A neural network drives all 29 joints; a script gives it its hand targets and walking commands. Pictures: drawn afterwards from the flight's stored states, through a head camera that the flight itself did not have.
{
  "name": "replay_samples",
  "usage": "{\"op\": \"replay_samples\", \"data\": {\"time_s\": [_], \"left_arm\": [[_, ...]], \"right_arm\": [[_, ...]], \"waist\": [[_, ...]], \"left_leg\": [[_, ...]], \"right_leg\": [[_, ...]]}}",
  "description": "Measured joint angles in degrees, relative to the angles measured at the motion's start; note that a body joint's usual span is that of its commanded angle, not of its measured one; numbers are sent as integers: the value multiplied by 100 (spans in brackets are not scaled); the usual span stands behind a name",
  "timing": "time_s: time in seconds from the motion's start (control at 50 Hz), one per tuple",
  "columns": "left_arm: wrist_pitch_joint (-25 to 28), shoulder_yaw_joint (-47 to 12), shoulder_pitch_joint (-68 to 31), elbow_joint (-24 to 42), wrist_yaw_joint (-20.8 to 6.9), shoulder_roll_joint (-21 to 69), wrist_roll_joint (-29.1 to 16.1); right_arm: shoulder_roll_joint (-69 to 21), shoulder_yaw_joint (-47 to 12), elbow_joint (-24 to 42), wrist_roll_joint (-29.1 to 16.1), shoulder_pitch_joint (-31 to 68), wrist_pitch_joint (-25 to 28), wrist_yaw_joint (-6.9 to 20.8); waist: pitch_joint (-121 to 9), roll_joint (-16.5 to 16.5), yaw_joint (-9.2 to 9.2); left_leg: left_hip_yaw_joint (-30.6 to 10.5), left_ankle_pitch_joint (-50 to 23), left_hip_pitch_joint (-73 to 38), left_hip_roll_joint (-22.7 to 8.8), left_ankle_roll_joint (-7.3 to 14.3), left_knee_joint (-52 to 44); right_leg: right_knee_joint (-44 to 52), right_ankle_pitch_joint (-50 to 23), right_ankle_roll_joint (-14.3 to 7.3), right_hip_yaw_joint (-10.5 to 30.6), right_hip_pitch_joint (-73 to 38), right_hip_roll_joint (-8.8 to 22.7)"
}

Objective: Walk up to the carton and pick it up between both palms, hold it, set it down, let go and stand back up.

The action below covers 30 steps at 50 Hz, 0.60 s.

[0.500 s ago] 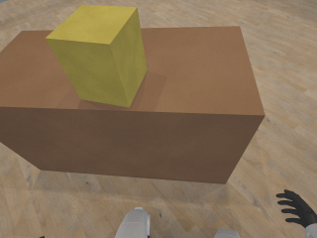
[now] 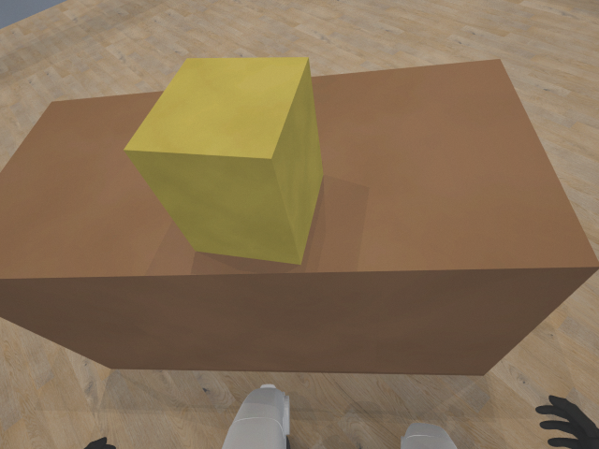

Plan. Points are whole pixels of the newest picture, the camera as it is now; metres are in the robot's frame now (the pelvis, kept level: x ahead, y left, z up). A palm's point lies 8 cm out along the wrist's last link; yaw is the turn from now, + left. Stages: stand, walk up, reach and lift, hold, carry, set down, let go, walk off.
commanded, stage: walk up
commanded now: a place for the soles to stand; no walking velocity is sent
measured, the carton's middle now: (245, 164) +0.51 +0.13 +0.05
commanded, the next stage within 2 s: none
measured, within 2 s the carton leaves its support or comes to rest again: neither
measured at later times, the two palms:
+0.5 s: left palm (70, 405) +0.18 +0.41 -0.10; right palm (492, 412) +0.16 -0.20 -0.08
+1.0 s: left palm (72, 407) +0.17 +0.39 -0.08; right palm out of the picture +0.11 -0.21 -0.08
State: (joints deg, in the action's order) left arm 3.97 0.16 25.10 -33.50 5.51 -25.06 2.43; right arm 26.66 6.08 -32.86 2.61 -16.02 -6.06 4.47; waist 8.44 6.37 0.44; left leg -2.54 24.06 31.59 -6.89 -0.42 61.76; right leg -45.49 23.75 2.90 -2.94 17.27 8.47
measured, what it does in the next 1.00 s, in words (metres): steps to the left: left foot, then right foot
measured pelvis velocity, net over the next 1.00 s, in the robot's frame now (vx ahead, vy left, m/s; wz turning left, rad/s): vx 0.05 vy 0.11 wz -0.10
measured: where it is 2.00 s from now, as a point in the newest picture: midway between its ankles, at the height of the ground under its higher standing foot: outside the picture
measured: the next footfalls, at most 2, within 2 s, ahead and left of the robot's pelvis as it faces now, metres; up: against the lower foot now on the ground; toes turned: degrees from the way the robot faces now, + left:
left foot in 0.08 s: +0.16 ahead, +0.24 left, +0.00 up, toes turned +2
right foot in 0.32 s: +0.10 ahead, -0.03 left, +0.00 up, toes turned -6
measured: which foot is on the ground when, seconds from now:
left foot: up 0.00-0.06, down 0.08-1.00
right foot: down 0.00-0.10, up 0.12-0.30, down 0.32-1.00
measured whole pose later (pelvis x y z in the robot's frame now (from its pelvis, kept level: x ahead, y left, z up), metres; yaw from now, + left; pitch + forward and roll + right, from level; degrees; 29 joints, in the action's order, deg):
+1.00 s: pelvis +0.05 +0.11 +0.04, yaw -6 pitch -3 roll +0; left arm -0.4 1.0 2.8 -64.4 -2.3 -18.9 -1.1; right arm 22.5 1.1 -60.4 -1.1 -5.0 0.4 0.8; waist 4.8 1.5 -0.2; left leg 5.7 7.1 12.5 -4.8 -1.4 22.5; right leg -22.9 10.7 1.3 -0.1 9.6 1.3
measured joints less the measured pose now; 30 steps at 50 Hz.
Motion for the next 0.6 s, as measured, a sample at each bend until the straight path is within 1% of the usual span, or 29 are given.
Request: {"op": "replay_samples", "data": {"time_s": [0.04, 0.06, 0.08, 0.1, 0.12, 0.14, 0.18, 0.2, 0.24, 0.28, 0.3, 0.32, 0.36, 0.38, 0.4, 0.44, 0.52, 0.6], "left_arm": [[-45, 60, 36, 67, -29, -100, -19], [-93, 89, 36, 85, -65, -159, -49], [-148, 113, 38, 95, -111, -223, -103], [-202, 141, 3, 70, -158, -303, -133], [-258, 176, -86, -17, -203, -373, -173], [-326, 207, -193, -132, -237, -394, -223], [-510, 234, -386, -325, -232, -375, -343], [-564, 237, -451, -386, -222, -372, -379], [-559, 228, -570, -514, -237, -368, -406], [-521, 205, -662, -627, -268, -304, -396], [-500, 176, -715, -689, -293, -249, -398], [-470, 136, -769, -756, -326, -186, -393], [-439, 29, -952, -949, -411, 67, -323], [-451, -27, -1005, -1010, -462, 156, -300], [-465, -78, -1050, -1051, -511, 205, -287], [-452, -122, -1196, -1201, -575, 283, -305], [-449, -93, -1471, -1470, -620, 270, -353], [-451, 51, -1811, -1817, -641, 59, -363]], "right_arm": [[-8, -38, 9, -10, 152, 32, 8], [-11, -74, -16, -44, 228, 63, -1], [-8, -109, -50, -90, 295, 112, -10], [-38, -129, -105, -139, 376, 169, -26], [-100, -152, -184, -174, 475, 216, -46], [-147, -194, -238, -191, 548, 244, -73], [-269, -285, -291, -199, 645, 265, -144], [-355, -328, -305, -202, 689, 264, -185], [-526, -427, -354, -218, 774, 273, -262], [-603, -537, -413, -244, 837, 320, -305], [-601, -578, -448, -250, 863, 343, -312], [-577, -609, -491, -279, 892, 354, -316], [-440, -609, -662, -338, 953, 358, -326], [-397, -613, -760, -378, 953, 342, -340], [-370, -620, -850, -428, 933, 336, -368], [-325, -619, -1045, -483, 893, 379, -415], [-267, -627, -1472, -444, 877, 521, -417], [-309, -683, -1785, -424, 909, 600, -421]], "waist": [[78, -30, 86], [102, -67, 139], [108, -114, 190], [153, -230, 232], [238, -396, 266], [275, -479, 291], [221, -515, 270], [188, -564, 243], [150, -756, 208], [108, -898, 182], [100, -925, 158], [93, -929, 139], [155, -653, 25], [129, -587, -18], [83, -599, -9], [41, -657, 21], [-23, -607, -7], [19, -742, -10]], "left_leg": [[28, -35, -136, -73, 25, -616], [56, -155, -290, -63, 39, -1065], [91, -438, -502, -17, 68, -1571], [156, -984, -605, 92, -78, -1749], [271, -1043, -627, 219, -219, -1580], [344, -873, -614, 276, -296, -1362], [377, -500, -566, 259, -290, -1081], [407, -398, -578, 253, -233, -1039], [557, -391, -683, 280, -181, -1126], [704, -381, -767, 296, -145, -1207], [751, -369, -802, 299, -136, -1229], [791, -353, -825, 299, -135, -1233], [659, -326, -881, 195, -133, -1223], [619, -356, -914, 200, -116, -1300], [610, -332, -963, 267, -73, -1413], [686, -506, -1102, 362, -24, -1701], [717, -584, -1190, 245, 8, -1995], [753, -766, -1298, 192, -28, -2335]], "right_leg": [[-38, 74, 69, 85, -38, 151], [-104, 141, 72, 146, -37, 230], [-221, 239, 60, 225, -11, 308], [-411, 370, -3, 347, 27, 427], [-650, 465, -128, 512, 69, 561], [-960, 702, -210, 665, 154, 539], [-1574, 1113, -285, 826, 357, 177], [-1787, 1200, -306, 820, 440, 8], [-1862, 1182, -360, 693, 536, -180], [-1626, 1043, -383, 489, 559, -318], [-1286, 921, -389, 366, 478, -368], [-838, 637, -389, 288, 356, -418], [-542, 308, -262, 148, 154, -538], [-417, 224, -203, 119, 91, -552], [-325, 171, -159, 159, 76, -528], [-135, 84, -92, 269, 21, -473], [426, -207, -100, 291, -148, -610], [820, -441, -71, 308, -254, -671]]}}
